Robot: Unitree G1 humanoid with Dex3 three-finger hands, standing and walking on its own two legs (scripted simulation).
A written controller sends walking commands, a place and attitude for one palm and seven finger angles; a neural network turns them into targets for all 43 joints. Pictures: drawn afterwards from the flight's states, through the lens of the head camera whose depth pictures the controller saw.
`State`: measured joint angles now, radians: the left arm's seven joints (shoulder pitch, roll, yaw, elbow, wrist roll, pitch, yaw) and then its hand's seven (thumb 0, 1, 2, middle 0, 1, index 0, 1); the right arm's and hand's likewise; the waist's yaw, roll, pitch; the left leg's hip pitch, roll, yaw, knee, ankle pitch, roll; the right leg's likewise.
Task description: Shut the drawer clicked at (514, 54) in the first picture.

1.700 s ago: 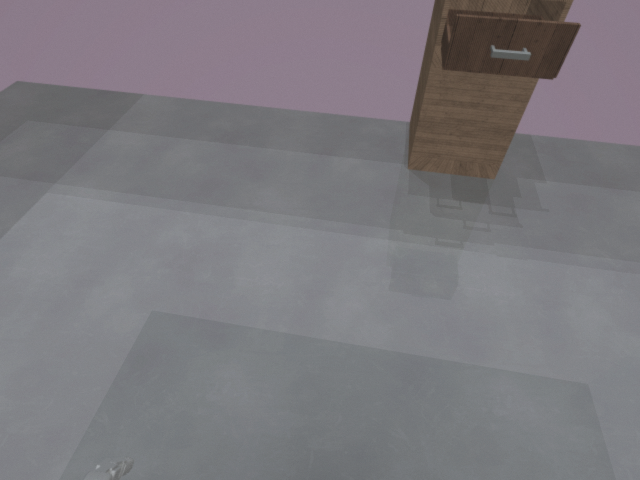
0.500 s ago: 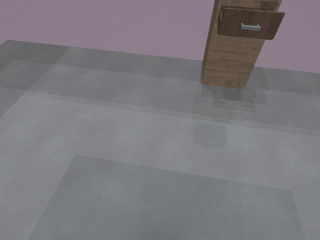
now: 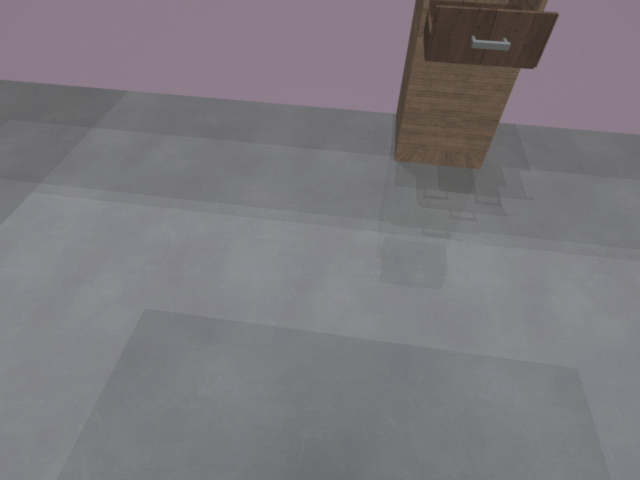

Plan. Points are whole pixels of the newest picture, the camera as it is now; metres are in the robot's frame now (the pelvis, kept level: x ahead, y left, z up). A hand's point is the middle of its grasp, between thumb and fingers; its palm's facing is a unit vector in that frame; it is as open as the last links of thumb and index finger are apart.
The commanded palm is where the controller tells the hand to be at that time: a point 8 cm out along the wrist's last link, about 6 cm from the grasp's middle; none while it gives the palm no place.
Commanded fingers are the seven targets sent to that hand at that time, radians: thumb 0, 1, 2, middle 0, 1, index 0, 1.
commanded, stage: walk to a spot facing it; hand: left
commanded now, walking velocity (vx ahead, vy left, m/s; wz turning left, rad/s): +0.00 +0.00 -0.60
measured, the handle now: (489, 42) +1.46 -0.47 -0.06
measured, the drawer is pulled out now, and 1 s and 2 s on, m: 0.22 0.22 0.22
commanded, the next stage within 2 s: none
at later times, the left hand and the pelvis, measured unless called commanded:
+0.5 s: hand out of the picture +0.04 +0.15 -0.15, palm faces -0.18 -0.95 -0.24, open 7.4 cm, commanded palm none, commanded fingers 0.00 0.90 0.90 -0.20 -0.30 -0.20 -0.30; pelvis +0.00 -0.04 +0.00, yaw -15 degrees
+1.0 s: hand (217, 391) +0.28 +0.20 -0.19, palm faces -0.44 -0.88 -0.18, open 7.4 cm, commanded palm none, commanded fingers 0.00 0.90 0.90 -0.20 -0.30 -0.20 -0.30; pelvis +0.17 +0.02 +0.00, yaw -32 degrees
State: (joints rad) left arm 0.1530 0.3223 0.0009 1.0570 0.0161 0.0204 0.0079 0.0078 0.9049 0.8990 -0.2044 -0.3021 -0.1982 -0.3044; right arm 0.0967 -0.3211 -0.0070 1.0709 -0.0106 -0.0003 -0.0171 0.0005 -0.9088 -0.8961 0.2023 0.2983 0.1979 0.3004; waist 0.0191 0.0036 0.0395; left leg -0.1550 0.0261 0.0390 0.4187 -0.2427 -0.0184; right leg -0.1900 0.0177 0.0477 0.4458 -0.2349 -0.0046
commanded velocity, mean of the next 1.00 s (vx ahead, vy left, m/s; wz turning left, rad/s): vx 0.25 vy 0.00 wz -0.58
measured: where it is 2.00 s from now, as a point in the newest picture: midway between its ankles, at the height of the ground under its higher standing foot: (400, 390)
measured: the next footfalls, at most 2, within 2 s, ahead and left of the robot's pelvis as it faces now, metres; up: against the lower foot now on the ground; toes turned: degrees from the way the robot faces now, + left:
left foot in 0.86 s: +0.25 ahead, +0.07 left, +0.00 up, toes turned -23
right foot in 1.52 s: +0.38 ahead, -0.20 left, +0.00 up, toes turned -56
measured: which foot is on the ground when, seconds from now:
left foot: down 0.00-0.26, up 0.28-0.84, down 0.86-1.00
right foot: down 0.00-0.86, up 0.88-1.00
